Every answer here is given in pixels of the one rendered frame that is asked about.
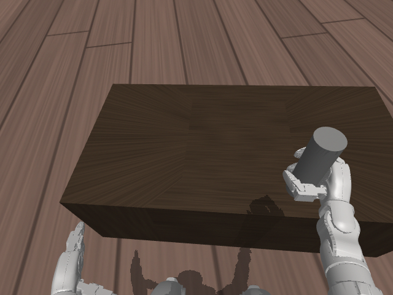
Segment right robot hand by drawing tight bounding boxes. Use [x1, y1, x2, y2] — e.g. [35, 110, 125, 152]
[282, 147, 351, 205]

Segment left robot hand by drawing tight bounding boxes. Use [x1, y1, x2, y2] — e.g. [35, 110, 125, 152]
[51, 221, 117, 295]

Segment can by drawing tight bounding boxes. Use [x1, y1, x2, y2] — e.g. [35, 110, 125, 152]
[286, 127, 348, 198]

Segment right robot arm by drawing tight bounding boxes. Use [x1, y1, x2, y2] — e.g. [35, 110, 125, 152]
[316, 200, 383, 295]

